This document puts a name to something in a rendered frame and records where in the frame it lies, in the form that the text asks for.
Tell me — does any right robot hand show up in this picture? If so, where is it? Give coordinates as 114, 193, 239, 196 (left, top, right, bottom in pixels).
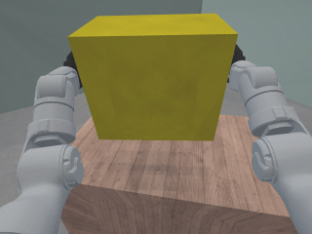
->
227, 44, 246, 83

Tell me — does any pedestal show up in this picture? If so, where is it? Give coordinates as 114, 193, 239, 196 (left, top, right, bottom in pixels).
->
60, 114, 298, 234

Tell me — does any robot left forearm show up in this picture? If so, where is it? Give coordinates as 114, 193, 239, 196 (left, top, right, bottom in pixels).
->
17, 66, 80, 189

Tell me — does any robot left upper arm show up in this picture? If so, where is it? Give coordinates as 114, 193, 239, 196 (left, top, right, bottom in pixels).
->
0, 144, 85, 234

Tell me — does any robot right upper arm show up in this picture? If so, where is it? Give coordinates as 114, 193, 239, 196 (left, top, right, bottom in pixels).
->
252, 132, 312, 234

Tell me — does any robot right forearm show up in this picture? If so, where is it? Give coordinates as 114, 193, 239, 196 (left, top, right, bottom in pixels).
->
228, 60, 312, 138

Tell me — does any carton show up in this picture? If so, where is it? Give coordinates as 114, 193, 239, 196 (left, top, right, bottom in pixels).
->
67, 13, 238, 141

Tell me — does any left robot hand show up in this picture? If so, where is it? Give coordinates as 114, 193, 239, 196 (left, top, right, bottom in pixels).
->
63, 52, 83, 89

